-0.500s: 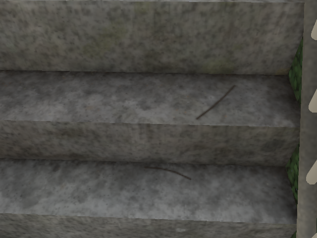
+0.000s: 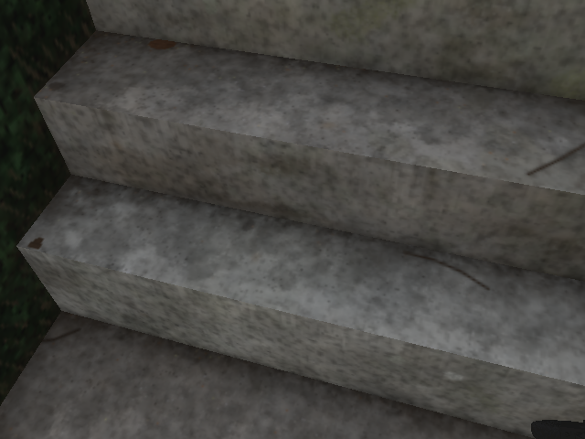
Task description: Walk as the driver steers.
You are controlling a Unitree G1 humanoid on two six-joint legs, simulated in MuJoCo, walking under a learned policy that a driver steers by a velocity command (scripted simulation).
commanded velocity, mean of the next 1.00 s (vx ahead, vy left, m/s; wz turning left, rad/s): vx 0.49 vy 0.00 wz -0.22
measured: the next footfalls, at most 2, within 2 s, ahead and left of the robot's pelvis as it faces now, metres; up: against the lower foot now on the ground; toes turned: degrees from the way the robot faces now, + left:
left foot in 0.12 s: +0.04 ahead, +0.20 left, +0.01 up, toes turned +11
left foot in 0.32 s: -0.15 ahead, +0.28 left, -0.23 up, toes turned +5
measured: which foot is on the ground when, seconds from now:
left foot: up 0.00-0.10, down 0.12-0.20, up 0.22-0.30, down 0.32-0.50, up 0.52-0.64, down 0.66-1.00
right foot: down 0.00-0.16, up 0.18-0.38, down 0.40-0.58, up 0.60-1.00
